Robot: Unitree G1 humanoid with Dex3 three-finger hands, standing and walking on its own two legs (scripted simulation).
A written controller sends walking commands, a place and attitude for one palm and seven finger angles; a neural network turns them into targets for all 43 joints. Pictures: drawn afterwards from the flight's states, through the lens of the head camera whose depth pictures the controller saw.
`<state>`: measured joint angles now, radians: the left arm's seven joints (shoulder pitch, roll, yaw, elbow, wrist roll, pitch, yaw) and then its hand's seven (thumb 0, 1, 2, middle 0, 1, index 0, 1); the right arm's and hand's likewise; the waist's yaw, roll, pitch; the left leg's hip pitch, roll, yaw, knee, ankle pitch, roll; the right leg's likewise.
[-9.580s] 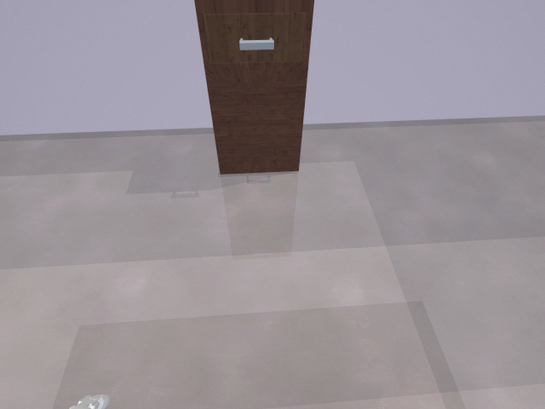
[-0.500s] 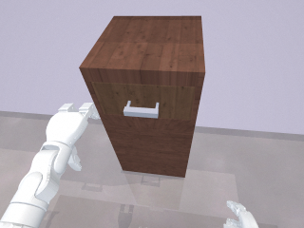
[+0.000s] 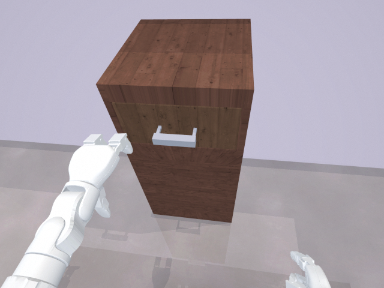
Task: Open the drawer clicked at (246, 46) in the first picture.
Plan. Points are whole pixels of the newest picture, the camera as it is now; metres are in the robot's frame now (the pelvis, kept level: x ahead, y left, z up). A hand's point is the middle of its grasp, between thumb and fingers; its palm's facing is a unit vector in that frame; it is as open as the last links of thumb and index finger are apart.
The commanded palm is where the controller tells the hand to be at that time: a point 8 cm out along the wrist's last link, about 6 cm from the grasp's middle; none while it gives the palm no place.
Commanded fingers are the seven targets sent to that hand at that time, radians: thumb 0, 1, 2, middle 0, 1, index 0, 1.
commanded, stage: move the hooked fingers above the handle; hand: left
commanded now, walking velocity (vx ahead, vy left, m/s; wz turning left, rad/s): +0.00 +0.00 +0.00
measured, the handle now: (175, 134) +0.55 +0.13 -0.05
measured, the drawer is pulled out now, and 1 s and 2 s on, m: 0.00 0.00 0.00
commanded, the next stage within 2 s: none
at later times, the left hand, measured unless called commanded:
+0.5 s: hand (137, 154) +0.39 +0.19 +0.04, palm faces +0.00 -0.07 -1.00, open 13.8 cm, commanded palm +0.37 +0.19 +0.10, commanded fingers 0.00 -0.50 0.30 -0.30 -1.20 -0.30 -1.20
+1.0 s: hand (154, 146) +0.44 +0.16 +0.02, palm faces -0.05 -0.04 -1.00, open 13.8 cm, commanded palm +0.43 +0.16 +0.08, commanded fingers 0.00 -0.50 0.30 -0.30 -1.20 -0.30 -1.20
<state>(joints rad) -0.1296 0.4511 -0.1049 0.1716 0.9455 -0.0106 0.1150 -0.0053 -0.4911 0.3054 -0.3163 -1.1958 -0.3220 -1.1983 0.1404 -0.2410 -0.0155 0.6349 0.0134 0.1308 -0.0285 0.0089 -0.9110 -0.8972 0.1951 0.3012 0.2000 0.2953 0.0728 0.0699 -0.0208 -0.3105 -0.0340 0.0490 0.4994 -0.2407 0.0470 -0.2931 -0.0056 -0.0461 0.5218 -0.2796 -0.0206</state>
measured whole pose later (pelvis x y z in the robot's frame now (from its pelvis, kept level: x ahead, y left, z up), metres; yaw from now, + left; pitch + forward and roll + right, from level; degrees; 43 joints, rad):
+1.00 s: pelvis +0.02 -0.01 -0.01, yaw +0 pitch +11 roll +1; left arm -0.56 0.33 -0.20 0.74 1.04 0.03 0.26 0.00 -0.49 0.31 -0.32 -1.20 -0.32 -1.20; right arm 0.23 -0.24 -0.06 0.67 0.02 0.15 -0.03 0.01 -0.91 -0.90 0.20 0.30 0.20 0.30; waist -0.01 0.05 -0.10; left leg -0.49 -0.02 0.05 0.62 -0.32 0.03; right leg -0.47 0.01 -0.05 0.64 -0.36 -0.04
